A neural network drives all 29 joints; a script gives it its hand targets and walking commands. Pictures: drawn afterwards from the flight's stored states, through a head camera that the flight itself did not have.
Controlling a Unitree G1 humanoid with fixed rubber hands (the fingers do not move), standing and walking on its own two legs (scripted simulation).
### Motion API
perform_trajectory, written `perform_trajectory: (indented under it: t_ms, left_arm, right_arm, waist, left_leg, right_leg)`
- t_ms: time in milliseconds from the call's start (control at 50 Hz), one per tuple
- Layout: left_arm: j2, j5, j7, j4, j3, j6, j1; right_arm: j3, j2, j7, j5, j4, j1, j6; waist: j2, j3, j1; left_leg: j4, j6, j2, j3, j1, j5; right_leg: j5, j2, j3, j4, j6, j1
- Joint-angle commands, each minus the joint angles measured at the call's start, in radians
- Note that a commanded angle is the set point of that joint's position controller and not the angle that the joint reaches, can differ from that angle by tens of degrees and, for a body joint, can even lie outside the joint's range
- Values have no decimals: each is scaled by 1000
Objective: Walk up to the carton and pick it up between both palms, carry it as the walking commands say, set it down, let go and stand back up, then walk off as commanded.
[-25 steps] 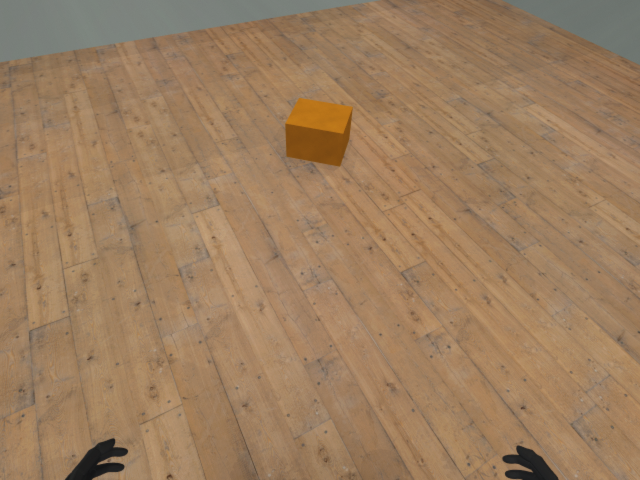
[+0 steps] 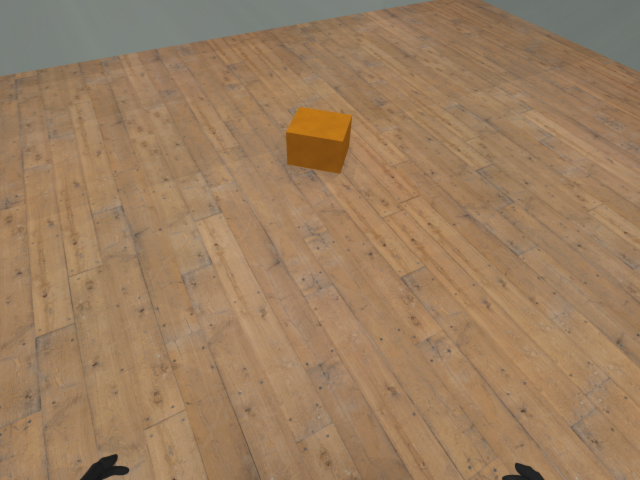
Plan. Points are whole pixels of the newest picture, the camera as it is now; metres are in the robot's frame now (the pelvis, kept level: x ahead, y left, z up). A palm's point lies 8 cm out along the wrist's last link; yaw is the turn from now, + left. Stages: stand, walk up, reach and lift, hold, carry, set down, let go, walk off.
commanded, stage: stand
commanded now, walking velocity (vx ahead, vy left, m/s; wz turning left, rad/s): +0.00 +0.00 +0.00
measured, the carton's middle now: (319, 139) +1.73 -0.01 -0.67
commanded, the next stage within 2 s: walk up in 1.36 s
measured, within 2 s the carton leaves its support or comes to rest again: neither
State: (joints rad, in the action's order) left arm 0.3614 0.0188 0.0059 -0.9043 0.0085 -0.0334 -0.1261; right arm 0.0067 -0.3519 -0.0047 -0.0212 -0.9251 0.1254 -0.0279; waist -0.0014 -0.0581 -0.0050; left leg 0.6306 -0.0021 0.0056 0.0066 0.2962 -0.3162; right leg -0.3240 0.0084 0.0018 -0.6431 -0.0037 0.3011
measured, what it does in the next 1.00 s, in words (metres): stands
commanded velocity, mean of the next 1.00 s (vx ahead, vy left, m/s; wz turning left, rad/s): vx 0.00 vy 0.00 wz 0.00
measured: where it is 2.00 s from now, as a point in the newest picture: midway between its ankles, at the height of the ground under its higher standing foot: outside the picture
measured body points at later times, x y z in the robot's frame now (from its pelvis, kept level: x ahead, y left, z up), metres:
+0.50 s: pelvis +0.00 +0.00 +0.02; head +0.01 +0.00 +0.47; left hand +0.11 +0.30 -0.10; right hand +0.10 -0.29 -0.11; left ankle +0.01 +0.12 -0.72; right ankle +0.01 -0.12 -0.72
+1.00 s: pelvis +0.00 +0.00 +0.02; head +0.01 +0.00 +0.47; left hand +0.10 +0.31 -0.10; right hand +0.09 -0.30 -0.11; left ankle +0.01 +0.12 -0.72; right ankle +0.01 -0.12 -0.72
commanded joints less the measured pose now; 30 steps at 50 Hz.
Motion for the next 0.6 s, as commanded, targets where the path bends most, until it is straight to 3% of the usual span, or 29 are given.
perform_trajectory:
  t_ms: [0,180,540,580]
  left_arm:
    - [196,-5,-9,40,45,-24,68]
    - [194,-11,-9,-34,30,-21,77]
    - [201,-10,-10,-117,21,-12,97]
    - [203,-8,-10,-121,21,-13,95]
  right_arm:
    - [39,-187,8,3,36,-55,-20]
    - [30,-191,9,7,-33,-70,-19]
    - [32,-195,7,7,-108,-85,-13]
    - [32,-195,9,7,-110,-93,-12]
  waist:
    - [-5,117,-1]
    - [7,121,6]
    - [-5,101,3]
    - [13,91,2]
  left_leg:
    - [-153,60,92,-99,-59,126]
    - [-226,47,107,-94,-111,213]
    - [-324,33,119,-93,-157,192]
    - [-328,32,120,-93,-156,188]
  right_leg:
    - [147,105,-118,171,-60,-46]
    - [232,110,-112,227,-45,-114]
    - [218,115,-102,322,-25,-159]
    - [216,115,-103,330,-26,-158]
